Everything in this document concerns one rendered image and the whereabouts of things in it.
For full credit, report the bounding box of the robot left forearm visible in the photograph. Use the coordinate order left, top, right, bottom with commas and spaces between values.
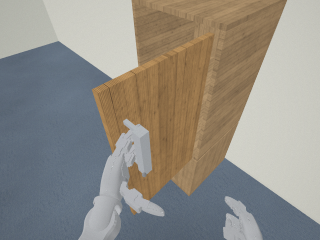
78, 195, 123, 240

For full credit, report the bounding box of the handle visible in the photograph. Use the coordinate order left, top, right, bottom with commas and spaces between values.
123, 119, 152, 174

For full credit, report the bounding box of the robot left hand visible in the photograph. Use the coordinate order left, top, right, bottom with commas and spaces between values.
99, 124, 165, 217

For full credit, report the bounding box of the cupboard door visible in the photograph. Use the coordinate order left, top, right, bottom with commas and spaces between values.
92, 32, 215, 215

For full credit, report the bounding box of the robot right hand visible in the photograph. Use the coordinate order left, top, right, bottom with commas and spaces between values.
223, 196, 263, 240

